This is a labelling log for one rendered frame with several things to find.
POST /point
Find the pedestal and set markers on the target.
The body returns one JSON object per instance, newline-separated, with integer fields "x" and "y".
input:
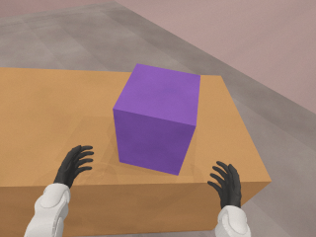
{"x": 44, "y": 113}

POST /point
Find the carton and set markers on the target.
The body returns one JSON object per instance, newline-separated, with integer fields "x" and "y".
{"x": 155, "y": 118}

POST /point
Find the robot right forearm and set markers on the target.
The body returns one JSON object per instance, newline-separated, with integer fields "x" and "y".
{"x": 232, "y": 222}

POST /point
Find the robot left hand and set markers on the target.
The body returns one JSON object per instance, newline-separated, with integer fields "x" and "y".
{"x": 69, "y": 170}

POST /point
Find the robot left forearm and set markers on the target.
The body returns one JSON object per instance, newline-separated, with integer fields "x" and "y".
{"x": 50, "y": 211}

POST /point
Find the robot right hand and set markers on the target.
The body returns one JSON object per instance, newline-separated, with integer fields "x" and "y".
{"x": 230, "y": 190}

